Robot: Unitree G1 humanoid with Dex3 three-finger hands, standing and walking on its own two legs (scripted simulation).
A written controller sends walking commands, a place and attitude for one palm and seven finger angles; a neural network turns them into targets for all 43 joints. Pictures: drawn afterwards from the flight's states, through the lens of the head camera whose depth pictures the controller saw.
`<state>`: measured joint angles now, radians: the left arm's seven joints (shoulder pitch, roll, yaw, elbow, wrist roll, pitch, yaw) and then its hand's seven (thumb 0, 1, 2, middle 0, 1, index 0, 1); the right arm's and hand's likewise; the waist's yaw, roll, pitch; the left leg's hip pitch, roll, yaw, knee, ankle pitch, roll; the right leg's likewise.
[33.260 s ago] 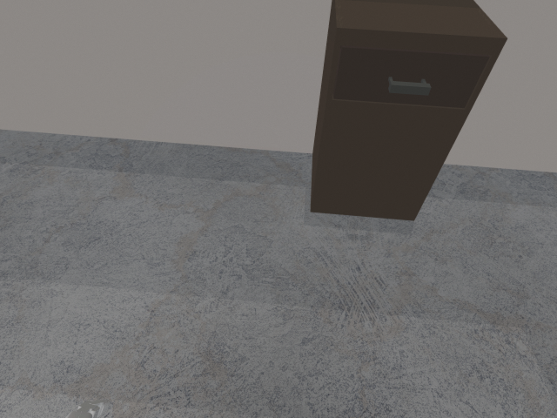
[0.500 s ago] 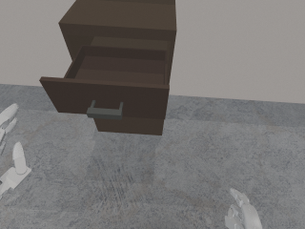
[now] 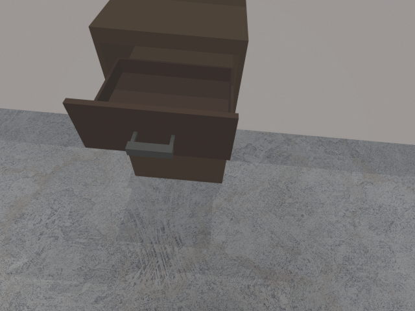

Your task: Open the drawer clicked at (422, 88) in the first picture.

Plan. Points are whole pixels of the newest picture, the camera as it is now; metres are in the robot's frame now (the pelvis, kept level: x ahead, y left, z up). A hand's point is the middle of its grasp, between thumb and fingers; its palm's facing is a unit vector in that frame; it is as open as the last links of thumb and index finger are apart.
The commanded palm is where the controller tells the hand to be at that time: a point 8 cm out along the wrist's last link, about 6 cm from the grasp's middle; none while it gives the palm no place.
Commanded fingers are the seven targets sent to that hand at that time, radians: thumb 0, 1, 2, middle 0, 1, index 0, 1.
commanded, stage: let the arm hang, fingers relaxed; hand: left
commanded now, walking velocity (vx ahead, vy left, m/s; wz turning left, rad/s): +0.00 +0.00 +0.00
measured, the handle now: (152, 143) +0.53 +0.18 -0.06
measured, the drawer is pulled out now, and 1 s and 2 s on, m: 0.30 0.30 0.30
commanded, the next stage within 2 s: look to check the result in 0.78 s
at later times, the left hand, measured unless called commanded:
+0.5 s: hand out of the picture -0.02 +0.18 -0.17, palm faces +0.00 -0.98 -0.18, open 7.4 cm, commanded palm none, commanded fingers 0.00 0.90 0.90 -0.20 -0.30 -0.20 -0.30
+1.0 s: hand out of the picture -0.01 +0.18 -0.17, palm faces +0.01 -0.98 -0.17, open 7.4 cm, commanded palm none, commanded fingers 0.00 0.90 0.90 -0.20 -0.30 -0.20 -0.30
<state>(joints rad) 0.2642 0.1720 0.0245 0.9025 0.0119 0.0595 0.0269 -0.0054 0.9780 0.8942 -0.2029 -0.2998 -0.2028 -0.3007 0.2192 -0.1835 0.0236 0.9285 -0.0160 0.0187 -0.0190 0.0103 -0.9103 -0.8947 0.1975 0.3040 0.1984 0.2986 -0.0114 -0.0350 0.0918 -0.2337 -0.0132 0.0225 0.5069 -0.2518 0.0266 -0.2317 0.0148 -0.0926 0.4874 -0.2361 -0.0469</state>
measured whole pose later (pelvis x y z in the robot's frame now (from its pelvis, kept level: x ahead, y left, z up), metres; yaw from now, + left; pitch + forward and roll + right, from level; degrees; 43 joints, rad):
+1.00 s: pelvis +0.00 +0.02 +0.01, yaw -2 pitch -2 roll +0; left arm 0.28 0.12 0.02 1.15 0.01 0.01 0.03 0.00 0.91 0.90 -0.20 -0.30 -0.20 -0.30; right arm 0.32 -0.11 0.00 1.12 -0.01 0.00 -0.05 0.01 -0.91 -0.89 0.20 0.30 0.20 0.30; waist -0.01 0.01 0.08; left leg -0.16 -0.03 0.06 0.40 -0.20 0.05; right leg -0.18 0.01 -0.05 0.39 -0.18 -0.03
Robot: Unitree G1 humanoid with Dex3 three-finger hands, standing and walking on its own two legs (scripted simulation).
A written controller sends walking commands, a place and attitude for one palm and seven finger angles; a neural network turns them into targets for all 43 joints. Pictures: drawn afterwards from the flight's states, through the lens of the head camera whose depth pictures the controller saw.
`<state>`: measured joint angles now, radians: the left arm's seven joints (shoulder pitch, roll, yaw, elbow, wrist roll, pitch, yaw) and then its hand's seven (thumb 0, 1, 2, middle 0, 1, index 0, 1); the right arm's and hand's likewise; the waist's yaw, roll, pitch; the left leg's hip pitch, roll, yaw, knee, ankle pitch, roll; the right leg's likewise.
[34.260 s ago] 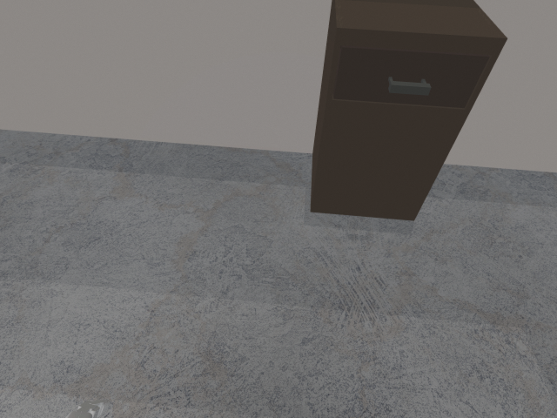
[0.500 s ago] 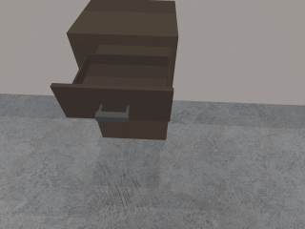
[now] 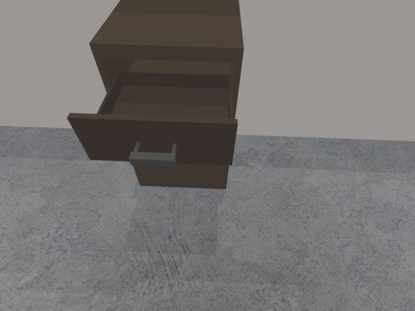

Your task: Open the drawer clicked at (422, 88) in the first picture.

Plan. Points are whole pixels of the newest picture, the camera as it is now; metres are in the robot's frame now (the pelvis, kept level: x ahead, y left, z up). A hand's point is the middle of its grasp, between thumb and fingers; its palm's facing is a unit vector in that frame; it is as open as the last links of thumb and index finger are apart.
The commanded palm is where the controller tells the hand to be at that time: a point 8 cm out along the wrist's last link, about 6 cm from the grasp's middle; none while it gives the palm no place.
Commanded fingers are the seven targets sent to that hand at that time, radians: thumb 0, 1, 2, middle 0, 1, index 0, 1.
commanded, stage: look to check the result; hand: left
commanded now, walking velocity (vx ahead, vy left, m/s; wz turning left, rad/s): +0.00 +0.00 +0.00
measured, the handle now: (154, 152) +0.52 +0.18 -0.07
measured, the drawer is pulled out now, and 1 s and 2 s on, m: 0.30 0.30 0.30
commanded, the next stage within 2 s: stand and wait in 0.36 s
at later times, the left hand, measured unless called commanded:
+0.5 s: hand out of the picture +0.00 +0.15 -0.18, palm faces +0.03 -0.98 -0.18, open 7.3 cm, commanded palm none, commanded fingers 0.00 0.90 0.90 -0.20 -0.30 -0.20 -0.30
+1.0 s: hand out of the picture +0.01 +0.14 -0.17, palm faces +0.03 -0.98 -0.19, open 7.3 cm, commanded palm none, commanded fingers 0.00 0.90 0.90 -0.20 -0.30 -0.20 -0.30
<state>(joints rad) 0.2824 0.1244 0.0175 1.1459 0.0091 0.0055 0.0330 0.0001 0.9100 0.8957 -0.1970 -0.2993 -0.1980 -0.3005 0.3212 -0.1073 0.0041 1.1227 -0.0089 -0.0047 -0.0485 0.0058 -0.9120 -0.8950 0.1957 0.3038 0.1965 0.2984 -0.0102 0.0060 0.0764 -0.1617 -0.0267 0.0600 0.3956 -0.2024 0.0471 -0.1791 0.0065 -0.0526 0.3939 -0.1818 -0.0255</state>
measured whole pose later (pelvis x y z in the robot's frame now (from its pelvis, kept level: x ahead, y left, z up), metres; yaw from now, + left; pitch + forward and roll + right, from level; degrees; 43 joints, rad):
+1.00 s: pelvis +0.02 -0.02 +0.00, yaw +0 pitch -1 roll +0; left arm 0.26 0.12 0.01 1.15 0.01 0.00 0.04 0.00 0.91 0.90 -0.20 -0.30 -0.20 -0.30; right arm 0.28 -0.11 0.00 1.14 -0.01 0.00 -0.05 0.01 -0.91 -0.89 0.20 0.30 0.20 0.30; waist -0.01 0.02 0.08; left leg -0.13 0.00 0.05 0.37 -0.22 0.01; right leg -0.15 0.04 -0.06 0.38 -0.20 -0.06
